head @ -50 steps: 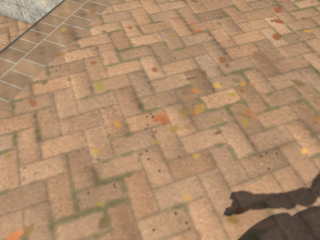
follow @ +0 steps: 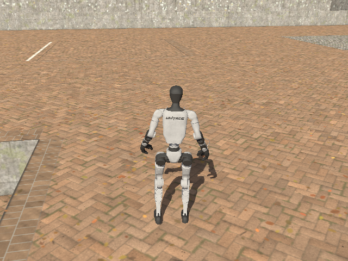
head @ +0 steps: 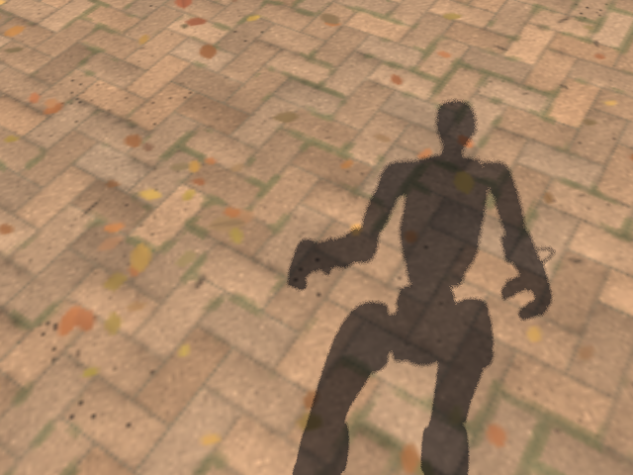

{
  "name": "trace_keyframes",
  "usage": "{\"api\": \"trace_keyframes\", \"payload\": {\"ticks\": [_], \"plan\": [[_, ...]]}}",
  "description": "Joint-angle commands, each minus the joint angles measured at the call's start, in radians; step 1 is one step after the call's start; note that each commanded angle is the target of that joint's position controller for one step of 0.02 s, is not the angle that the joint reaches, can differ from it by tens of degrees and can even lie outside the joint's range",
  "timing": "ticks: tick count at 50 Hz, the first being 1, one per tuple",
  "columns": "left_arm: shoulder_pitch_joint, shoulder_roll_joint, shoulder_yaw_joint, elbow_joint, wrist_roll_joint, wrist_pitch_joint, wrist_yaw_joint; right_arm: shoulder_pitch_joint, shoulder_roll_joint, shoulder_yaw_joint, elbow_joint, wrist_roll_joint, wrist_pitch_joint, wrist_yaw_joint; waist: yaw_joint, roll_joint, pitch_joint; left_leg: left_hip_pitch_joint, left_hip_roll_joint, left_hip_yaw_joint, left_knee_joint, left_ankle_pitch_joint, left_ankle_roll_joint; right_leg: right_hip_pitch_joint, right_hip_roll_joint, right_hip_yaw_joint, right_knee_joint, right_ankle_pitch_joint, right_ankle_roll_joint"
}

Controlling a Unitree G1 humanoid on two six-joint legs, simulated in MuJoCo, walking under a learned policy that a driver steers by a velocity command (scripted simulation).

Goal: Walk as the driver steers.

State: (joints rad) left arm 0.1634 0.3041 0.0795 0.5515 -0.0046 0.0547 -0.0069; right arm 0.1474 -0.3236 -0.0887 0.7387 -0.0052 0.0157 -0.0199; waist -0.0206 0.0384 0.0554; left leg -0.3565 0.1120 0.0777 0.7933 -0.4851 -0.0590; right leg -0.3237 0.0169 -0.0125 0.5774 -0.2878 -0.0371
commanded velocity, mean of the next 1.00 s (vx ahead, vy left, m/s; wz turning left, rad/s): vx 0.18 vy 0.00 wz -0.16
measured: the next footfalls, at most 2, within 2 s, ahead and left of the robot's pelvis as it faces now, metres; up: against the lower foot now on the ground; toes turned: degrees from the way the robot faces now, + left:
left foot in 0.40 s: +0.08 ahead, +0.12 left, +0.00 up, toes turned -14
right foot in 0.74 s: +0.06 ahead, -0.14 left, +0.00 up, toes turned -12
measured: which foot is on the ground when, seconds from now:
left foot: up 0.00-0.38, down 0.40-0.74, up 0.76-1.00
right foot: down 0.00-0.40, up 0.42-0.72, down 0.74-1.00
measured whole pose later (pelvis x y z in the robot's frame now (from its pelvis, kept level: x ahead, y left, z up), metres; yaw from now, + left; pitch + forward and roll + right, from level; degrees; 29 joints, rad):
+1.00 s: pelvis +0.13 -0.05 +0.01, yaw -5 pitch +1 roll -1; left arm 0.40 0.25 0.05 0.78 0.01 -0.09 0.00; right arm 0.22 -0.30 -0.06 0.71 0.03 -0.04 0.03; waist 0.06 0.05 0.01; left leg -0.70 0.05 -0.08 0.95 -0.08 -0.01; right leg 0.03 0.02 -0.12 0.24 -0.30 -0.03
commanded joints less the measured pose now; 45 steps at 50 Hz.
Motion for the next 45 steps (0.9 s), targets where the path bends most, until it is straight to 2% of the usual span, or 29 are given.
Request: {"api": "trace_keyframes", "payload": {"ticks": [1, 2, 3, 4, 6, 10, 16, 18, 19, 20, 21, 22, 23, 24, 25, 26, 28, 30, 32, 34, 35, 36, 37, 38, 39, 40, 41, 43, 45], "plan": [[0.102, 0.212, 0.056, -0.049, 0.031, -0.053, 0.003, -0.09, -0.11, -0.023, -0.118, 0.006, -0.02, -0.006, 0.076, -0.217, -0.185, -0.342, -0.071, -0.139, 0.433, -0.138, -0.009, 0.31, -0.354, 0.448, -0.218, 0.602, -0.3], [0.046, 0.189, 0.051, -0.045, 0.012, -0.058, 0.01, -0.067, -0.111, -0.027, -0.1, 0.007, -0.016, -0.012, 0.043, -0.174, -0.152, -0.34, -0.058, -0.146, 0.406, -0.049, -0.004, 0.275, -0.29, 0.377, -0.215, 0.523, -0.239], [0.002, 0.166, 0.042, -0.049, -0.005, -0.055, 0.016, -0.057, -0.119, -0.031, -0.091, -0.003, -0.012, -0.018, 0.027, -0.161, -0.135, -0.332, -0.053, -0.152, 0.369, 0.014, -0.007, 0.246, -0.257, 0.346, -0.213, 0.498, -0.202], [-0.024, 0.162, 0.035, -0.053, -0.007, -0.05, 0.023, -0.043, -0.117, -0.032, -0.085, -0.009, -0.011, -0.017, 0.011, -0.168, -0.138, -0.28, -0.068, -0.143, 0.366, 0.064, -0.016, 0.197, -0.231, 0.32, -0.212, 0.531, -0.193], [-0.028, 0.161, 0.033, -0.053, 0.002, -0.044, 0.032, -0.019, -0.091, -0.025, -0.078, -0.003, -0.013, -0.011, 0.0, -0.168, -0.162, -0.231, -0.095, -0.133, 0.319, 0.119, -0.028, 0.181, -0.206, 0.305, -0.213, 0.525, -0.194], [-0.009, 0.179, 0.04, -0.043, -0.003, -0.036, 0.04, -0.061, -0.057, -0.008, -0.091, 0.001, -0.015, -0.007, 0.026, -0.177, -0.157, -0.183, -0.119, -0.148, 0.099, 0.137, -0.035, 0.183, -0.19, 0.355, -0.198, 0.397, -0.192], [-0.021, 0.16, 0.025, -0.03, 0.005, -0.026, 0.025, -0.049, -0.065, -0.006, -0.098, 0.014, -0.024, 0.015, 0.046, -0.206, -0.147, -0.028, -0.123, -0.128, -0.096, 0.112, -0.007, 0.125, -0.195, 0.435, -0.158, 0.345, -0.189], [-0.051, 0.138, 0.014, -0.028, -0.004, -0.024, 0.024, -0.008, -0.047, -0.003, -0.091, 0.011, -0.035, 0.025, 0.008, -0.195, -0.144, 0.08, -0.125, -0.11, -0.292, 0.234, 0.02, 0.101, -0.163, 0.435, -0.122, 0.329, -0.154], [-0.033, 0.115, 0.005, -0.019, -0.003, -0.026, 0.025, 0.008, -0.049, -0.002, -0.091, -0.001, -0.041, 0.027, -0.002, -0.169, -0.142, 0.167, -0.098, -0.132, -0.403, 0.369, 0.041, 0.064, -0.132, 0.424, -0.11, 0.256, -0.109], [0.008, 0.075, -0.007, -0.014, 0.015, -0.032, 0.027, 0.021, -0.107, -0.009, -0.103, -0.022, -0.044, 0.022, 0.024, -0.043, -0.163, 0.255, 0.046, -0.265, -0.432, 0.54, 0.088, 0.003, -0.063, 0.35, -0.007, 0.091, -0.042], [0.06, 0.064, -0.008, -0.013, 0.016, -0.039, 0.026, -0.031, -0.138, -0.007, -0.098, -0.038, -0.041, 0.02, 0.1, 0.156, -0.129, 0.199, 0.164, -0.407, -0.444, 0.643, 0.224, -0.053, 0.056, 0.2, 0.069, -0.145, 0.018], [0.041, 0.102, -0.002, -0.008, 0.026, -0.042, 0.031, -0.044, -0.074, 0.01, -0.106, -0.033, -0.046, 0.019, 0.068, 0.182, -0.144, 0.146, 0.215, -0.475, -0.496, 0.464, 0.307, -0.018, 0.023, 0.16, 0.119, -0.234, 0.06], [0.005, 0.122, 0.006, -0.008, 0.017, -0.043, 0.031, -0.041, -0.064, 0.013, -0.105, -0.022, -0.048, 0.017, 0.043, 0.163, -0.122, 0.16, 0.176, -0.463, -0.523, 0.221, 0.289, -0.038, 0.01, 0.135, 0.148, -0.201, 0.071], [-0.03, 0.113, 0.006, -0.006, 0.012, -0.044, 0.029, 0.002, -0.103, 0.001, -0.09, -0.008, -0.045, 0.012, 0.01, 0.156, -0.101, 0.188, 0.149, -0.465, -0.556, -0.004, 0.266, -0.092, 0.019, 0.097, 0.184, -0.193, 0.077], [-0.065, 0.121, 0.01, -0.014, 0.008, -0.045, 0.026, 0.047, -0.144, -0.011, -0.077, 0.004, -0.043, 0.006, -0.025, 0.172, -0.049, 0.212, 0.166, -0.504, -0.593, -0.109, 0.27, -0.182, 0.01, 0.086, 0.262, -0.214, 0.084], [-0.07, 0.12, 0.013, -0.012, -0.001, -0.049, 0.021, 0.077, -0.152, -0.012, -0.066, 0.007, -0.043, -0.001, -0.031, 0.153, -0.016, 0.236, 0.18, -0.525, -0.603, -0.121, 0.275, -0.252, -0.009, 0.093, 0.323, -0.222, 0.083], [-0.055, 0.085, 0.003, 0.003, -0.012, -0.067, 0.011, 0.106, -0.132, -0.008, -0.063, 0.017, -0.043, -0.006, -0.035, 0.119, -0.001, 0.277, 0.149, -0.475, -0.612, -0.089, 0.264, -0.288, -0.022, 0.064, 0.296, -0.202, 0.073], [-0.073, 0.045, -0.011, 0.008, -0.011, -0.088, 0.002, 0.111, -0.122, -0.005, -0.062, 0.021, -0.041, -0.005, -0.044, 0.12, -0.016, 0.263, 0.113, -0.399, -0.609, 0.0, 0.254, -0.212, -0.019, 0.024, 0.199, -0.169, 0.061], [-0.061, 0.03, -0.016, 0.019, -0.013, -0.106, -0.009, 0.106, -0.131, -0.008, -0.063, 0.024, -0.039, 0.002, -0.034, 0.135, -0.029, 0.207, 0.085, -0.335, -0.597, 0.077, 0.254, -0.08, -0.002, -0.007, 0.068, -0.141, 0.046], [-0.013, 0.037, -0.01, 0.045, -0.014, -0.115, -0.016, 0.108, -0.14, -0.008, -0.06, 0.037, -0.032, 0.012, -0.001, 0.116, -0.036, 0.13, 0.073, -0.311, -0.558, 0.108, 0.254, 0.075, 0.022, -0.039, -0.102, -0.006, 0.029], [0.035, 0.04, -0.005, 0.067, -0.013, -0.117, -0.015, 0.108, -0.13, -0.004, -0.059, 0.041, -0.029, 0.016, 0.027, 0.1, -0.04, 0.071, 0.063, -0.31, -0.525, 0.107, 0.244, 0.181, 0.032, -0.049, -0.186, 0.069, 0.02], [0.103, 0.058, 0.003, 0.086, -0.015, -0.117, -0.009, 0.107, -0.099, 0.007, -0.062, 0.037, -0.033, 0.019, 0.062, 0.079, -0.068, -0.018, 0.044, -0.307, -0.474, 0.1, 0.212, 0.325, 0.009, -0.022, -0.195, 0.09, 0.011], [0.222, 0.093, 0.015, 0.104, -0.015, -0.118, 0.003, 0.065, -0.03, 0.029, -0.08, 0.026, -0.044, 0.026, 0.124, 0.017, -0.109, -0.158, -0.018, -0.259, -0.313, 0.055, 0.15, 0.493, -0.108, 0.108, -0.218, 0.027, -0.016], [0.303, 0.21, 0.041, 0.109, 0.005, -0.117, 0.011, 0.042, 0.047, 0.053, -0.13, 0.023, -0.063, 0.027, 0.14, -0.241, -0.147, -0.362, -0.131, -0.118, -0.006, -0.022, 0.079, 0.589, -0.332, 0.434, -0.306, -0.178, -0.112], [0.322, 0.225, 0.052, 0.124, 0.017, -0.127, 0.005, 0.009, -0.046, 0.027, -0.152, 0.049, -0.077, 0.017, 0.159, -0.241, -0.078, -0.467, -0.107, -0.174, 0.203, -0.1, 0.075, 0.474, -0.442, 0.62, -0.382, -0.35, -0.222], [0.274, 0.153, 0.029, 0.123, 0.01, -0.141, 0.005, 0.031, -0.096, 0.007, -0.138, 0.061, -0.081, 0.018, 0.124, -0.197, 0.002, -0.531, -0.074, -0.224, 0.296, -0.02, 0.09, 0.449, -0.407, 0.572, -0.397, -0.413, -0.213], [0.23, 0.112, 0.016, 0.119, 0.007, -0.151, 0.006, 0.059, -0.095, 0.003, -0.115, 0.058, -0.08, 0.022, 0.096, -0.2, 0.032, -0.548, -0.063, -0.226, 0.325, 0.068, 0.098, 0.436, -0.357, 0.479, -0.406, -0.345, -0.179], [0.177, 0.081, 0.006, 0.12, 0.009, -0.157, 0.008, 0.058, -0.077, 0.002, -0.099, 0.04, -0.078, 0.03, 0.071, -0.165, 0.054, -0.536, -0.039, -0.235, 0.313, 0.208, 0.089, 0.398, -0.305, 0.301, -0.427, -0.079, -0.132], [0.171, 0.07, 0.005, 0.126, 0.017, -0.163, 0.011, 0.064, -0.04, 0.01, -0.09, 0.036, -0.074, 0.04, 0.062, -0.148, 0.034, -0.492, -0.043, -0.207, 0.312, 0.306, 0.07, 0.359, -0.265, 0.164, -0.433, 0.142, -0.117]]}}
